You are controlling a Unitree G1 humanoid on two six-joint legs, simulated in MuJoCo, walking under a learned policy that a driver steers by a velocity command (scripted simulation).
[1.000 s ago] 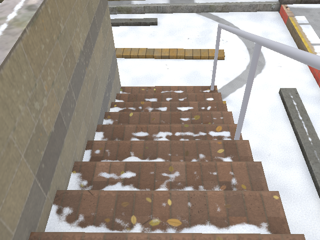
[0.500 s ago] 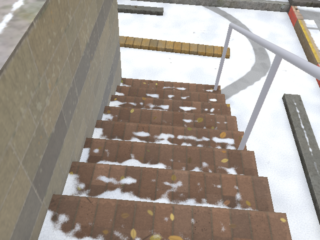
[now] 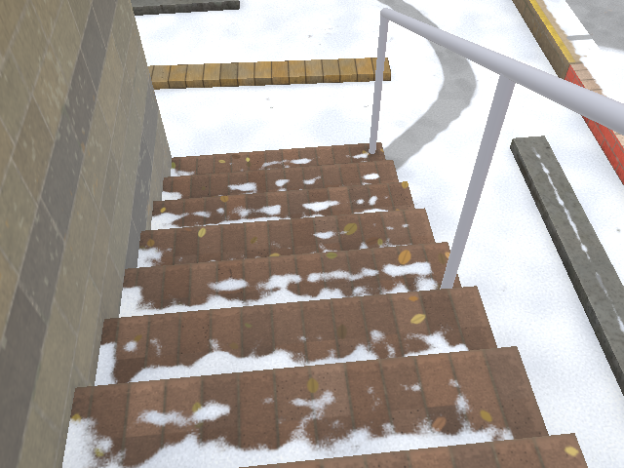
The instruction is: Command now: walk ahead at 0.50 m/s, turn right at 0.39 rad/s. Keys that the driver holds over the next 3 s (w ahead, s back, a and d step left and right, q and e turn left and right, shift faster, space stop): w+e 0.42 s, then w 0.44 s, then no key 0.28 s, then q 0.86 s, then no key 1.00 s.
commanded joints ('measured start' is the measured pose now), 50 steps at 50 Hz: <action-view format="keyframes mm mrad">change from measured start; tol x64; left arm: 1 546 212 58 134 -7 3 -2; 50 -197 9 -13 -85 -36 -26 -32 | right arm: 1 131 -73 -22 -64 70 -5 -1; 20 -537 -68 -37 -323 -4 17 86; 50 95 -53 -13 -60 18 -13 33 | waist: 1 135 -205 -312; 50 -41 71 107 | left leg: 1 -796 33 -133 836 -165 -16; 23 -365 122 -292 -906 1026 -73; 27 495 306 -352 -515 1425 15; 30 211 402 -635 -855 313 173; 50 -271 127 -308 -621 526 82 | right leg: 1 1002 -340 334 486 840 -198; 4 617 -398 591 71 -222 -347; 19 -157 -2 462 358 -566 -129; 27 -465 186 250 1563 -1193 -36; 50 -137 -49 83 147 257 82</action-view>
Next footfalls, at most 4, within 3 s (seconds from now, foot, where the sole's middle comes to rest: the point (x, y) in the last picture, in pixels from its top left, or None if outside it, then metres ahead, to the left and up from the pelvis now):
0.52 left None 0.44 0.09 -0.95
1.12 right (390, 410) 0.72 -0.24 -1.10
1.60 left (322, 418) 0.71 -0.05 -1.10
2.18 right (397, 405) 0.73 -0.26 -1.10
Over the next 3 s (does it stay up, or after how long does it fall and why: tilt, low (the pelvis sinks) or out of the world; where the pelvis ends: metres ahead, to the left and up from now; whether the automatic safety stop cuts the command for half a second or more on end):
stays up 0.72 -0.13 -0.33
